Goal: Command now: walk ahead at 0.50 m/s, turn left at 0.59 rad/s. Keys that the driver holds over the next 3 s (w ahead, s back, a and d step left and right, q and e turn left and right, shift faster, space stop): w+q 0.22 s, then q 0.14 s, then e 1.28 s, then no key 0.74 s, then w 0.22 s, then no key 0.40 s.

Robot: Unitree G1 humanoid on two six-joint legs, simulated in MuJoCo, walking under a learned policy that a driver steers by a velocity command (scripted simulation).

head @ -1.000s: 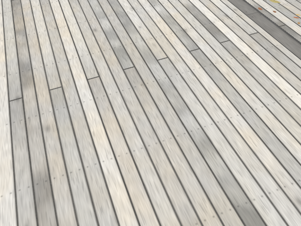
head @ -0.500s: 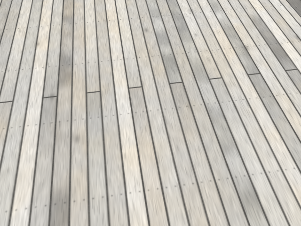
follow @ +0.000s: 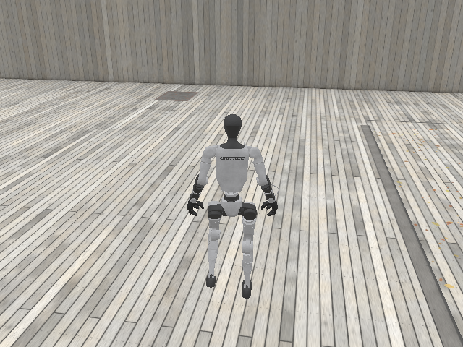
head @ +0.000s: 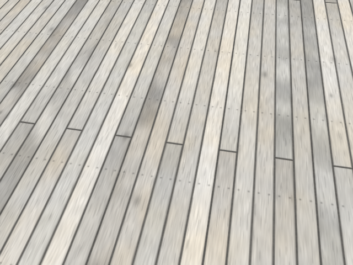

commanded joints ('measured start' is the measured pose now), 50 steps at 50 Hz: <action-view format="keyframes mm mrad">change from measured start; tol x32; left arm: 1 -16 144 38 -40 -5 -17 3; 50 -44 217 59 -178 -23 110 27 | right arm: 1 -29 -24 -5 -104 -5 -2 5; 50 -176 -64 -22 -57 -28 32 -36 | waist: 1 -3 -132 -5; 12 30 -123 43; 18 -120 70 -491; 50 -24 -158 -152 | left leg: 1 -166 69 -38 -75 79 -16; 11 -90 19 94 -494 254 43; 15 429 -126 153 -640 323 142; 17 966 346 -675 -678 788 456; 24 306 150 -92 -822 817 280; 36 476 243 -35 -833 499 250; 41 510 203 39 -641 606 150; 44 -40 -129 70 -49 -380 -57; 50 -35 -71 -5 -70 -114 -90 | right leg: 1 115 -290 197 -212 173 -170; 10 232 -294 -41 -186 314 -115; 14 264 -272 -114 176 899 -58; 15 145 -228 -136 398 813 -13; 17 -450 38 43 1073 -530 94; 18 -480 -28 198 1110 -465 84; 29 -175 -143 125 464 30 104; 39 -284 -86 53 316 -182 51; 44 275 -424 593 53 915 -345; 50 148 -231 367 37 653 -206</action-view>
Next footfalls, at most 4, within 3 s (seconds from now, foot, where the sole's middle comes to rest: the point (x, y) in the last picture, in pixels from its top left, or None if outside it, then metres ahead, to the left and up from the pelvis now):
0.32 left None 0.32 0.17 -0.78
0.84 right None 0.39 -0.05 -0.78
1.30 left None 0.43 0.19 -0.78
1.72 right None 0.33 -0.06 -0.78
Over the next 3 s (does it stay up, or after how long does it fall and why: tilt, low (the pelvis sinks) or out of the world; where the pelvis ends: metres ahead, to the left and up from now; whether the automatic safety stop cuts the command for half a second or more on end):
stays up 0.46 0.00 -0.01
